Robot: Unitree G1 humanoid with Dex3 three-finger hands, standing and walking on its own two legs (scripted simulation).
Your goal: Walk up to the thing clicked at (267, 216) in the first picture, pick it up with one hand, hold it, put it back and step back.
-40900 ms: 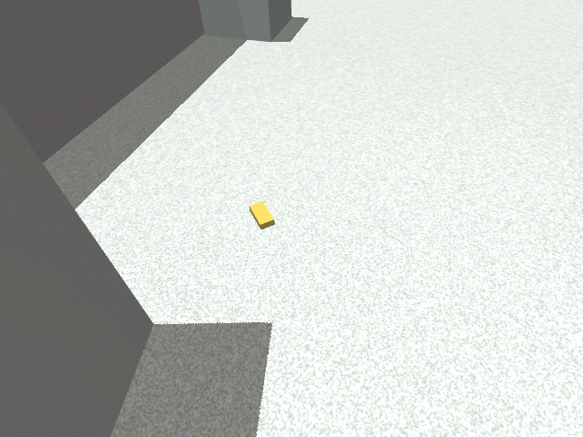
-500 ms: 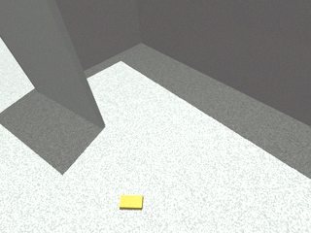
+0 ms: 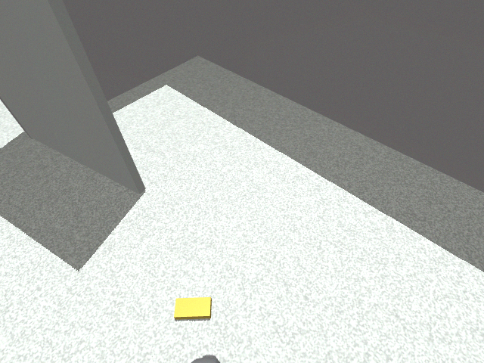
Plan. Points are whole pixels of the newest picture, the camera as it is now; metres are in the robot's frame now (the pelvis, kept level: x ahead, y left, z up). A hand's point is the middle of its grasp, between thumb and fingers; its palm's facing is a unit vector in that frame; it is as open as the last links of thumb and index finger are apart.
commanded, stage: walk up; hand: left
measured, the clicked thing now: (193, 308) +0.44 +0.25 -0.74
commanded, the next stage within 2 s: none
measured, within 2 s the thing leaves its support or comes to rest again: neither
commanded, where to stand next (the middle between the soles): +0.07 +0.00 m, yaw +2 degrees
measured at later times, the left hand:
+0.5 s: hand out of the picture +0.13 +0.25 -0.13, palm faces +0.02 -0.94 -0.33, open 7.4 cm
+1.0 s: hand out of the picture +0.05 +0.27 -0.14, palm faces +0.06 -0.92 -0.39, open 7.4 cm
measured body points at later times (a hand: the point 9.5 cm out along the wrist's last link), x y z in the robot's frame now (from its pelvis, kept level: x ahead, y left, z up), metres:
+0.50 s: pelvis +0.02 +0.00 +0.02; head +0.04 +0.01 +0.47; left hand +0.13 +0.30 -0.10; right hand +0.11 -0.30 -0.11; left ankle +0.09 +0.14 -0.72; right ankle -0.02 -0.13 -0.72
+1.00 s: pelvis -0.02 -0.01 +0.01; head +0.04 -0.01 +0.45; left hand +0.05 +0.32 -0.12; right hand +0.13 -0.32 -0.12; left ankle +0.09 +0.14 -0.72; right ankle -0.05 -0.13 -0.70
